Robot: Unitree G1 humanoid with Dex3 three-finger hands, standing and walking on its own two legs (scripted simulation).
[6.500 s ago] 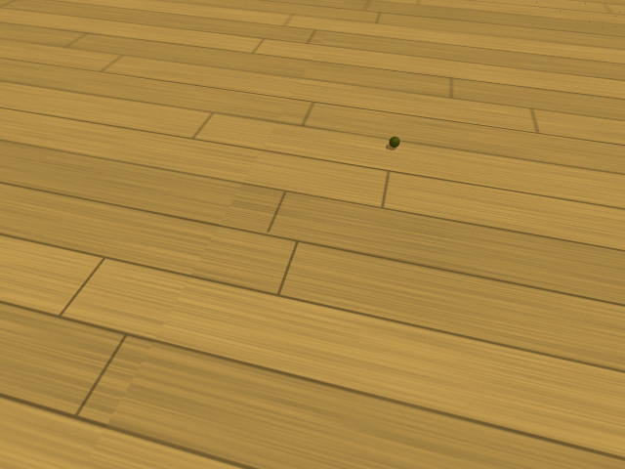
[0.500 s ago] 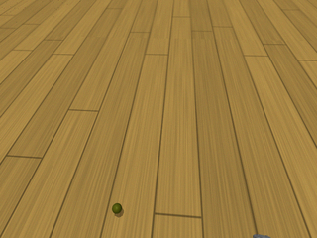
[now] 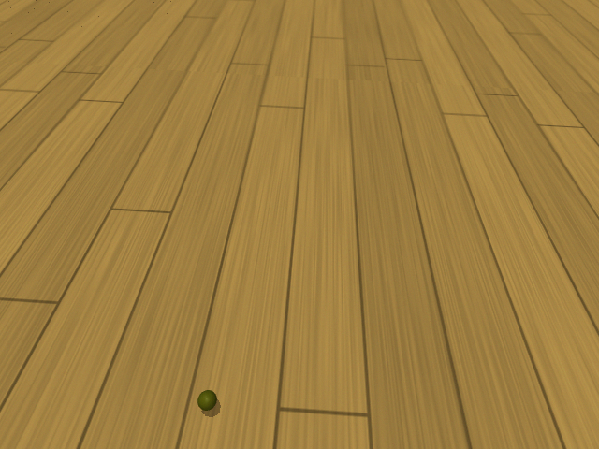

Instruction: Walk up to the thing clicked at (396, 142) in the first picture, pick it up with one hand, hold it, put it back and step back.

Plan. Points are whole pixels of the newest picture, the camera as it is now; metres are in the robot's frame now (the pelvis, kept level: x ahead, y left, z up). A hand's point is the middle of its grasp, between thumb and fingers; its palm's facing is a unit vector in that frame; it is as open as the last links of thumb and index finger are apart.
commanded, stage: walk up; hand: left
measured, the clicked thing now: (207, 400) +0.41 +0.27 -0.75
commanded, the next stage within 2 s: stand in 0.20 s
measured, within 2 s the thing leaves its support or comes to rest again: neither
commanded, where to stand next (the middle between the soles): +0.06 +0.00 m, yaw +1 degrees
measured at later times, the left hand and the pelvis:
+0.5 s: hand out of the picture +0.08 +0.25 -0.15, palm faces +0.00 -0.94 -0.34, open 7.4 cm; pelvis +0.01 -0.01 +0.00, yaw +0 degrees
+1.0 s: hand out of the picture +0.08 +0.24 -0.15, palm faces -0.01 -0.94 -0.35, open 7.4 cm; pelvis +0.01 -0.01 +0.00, yaw +0 degrees
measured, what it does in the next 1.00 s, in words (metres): stands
